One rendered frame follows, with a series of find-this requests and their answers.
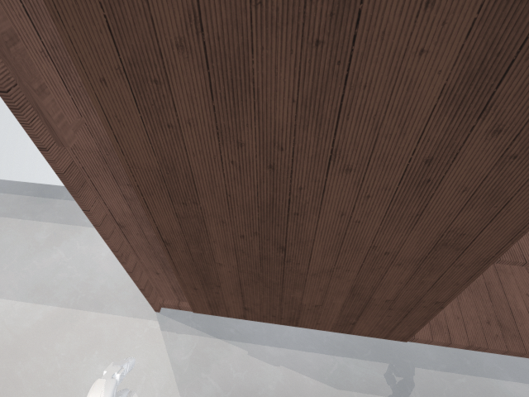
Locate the robot left hand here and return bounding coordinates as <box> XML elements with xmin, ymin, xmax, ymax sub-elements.
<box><xmin>87</xmin><ymin>357</ymin><xmax>138</xmax><ymax>397</ymax></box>

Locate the wardrobe door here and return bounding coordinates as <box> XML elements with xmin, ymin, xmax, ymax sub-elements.
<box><xmin>43</xmin><ymin>0</ymin><xmax>529</xmax><ymax>342</ymax></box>
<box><xmin>0</xmin><ymin>0</ymin><xmax>188</xmax><ymax>303</ymax></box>

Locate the handle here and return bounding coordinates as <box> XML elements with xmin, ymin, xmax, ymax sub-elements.
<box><xmin>0</xmin><ymin>6</ymin><xmax>78</xmax><ymax>148</ymax></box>

